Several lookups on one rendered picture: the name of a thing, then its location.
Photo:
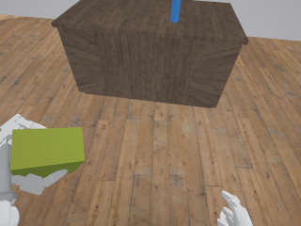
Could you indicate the robot right hand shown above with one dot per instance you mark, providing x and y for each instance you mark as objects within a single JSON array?
[{"x": 237, "y": 217}]

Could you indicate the left robot forearm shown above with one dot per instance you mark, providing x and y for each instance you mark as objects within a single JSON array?
[{"x": 9, "y": 213}]

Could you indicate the table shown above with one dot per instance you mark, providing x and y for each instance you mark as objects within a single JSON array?
[{"x": 130, "y": 49}]

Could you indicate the robot left hand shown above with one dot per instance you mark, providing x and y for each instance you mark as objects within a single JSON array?
[{"x": 32, "y": 183}]

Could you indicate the sponge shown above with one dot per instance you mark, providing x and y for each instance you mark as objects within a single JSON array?
[{"x": 43, "y": 151}]

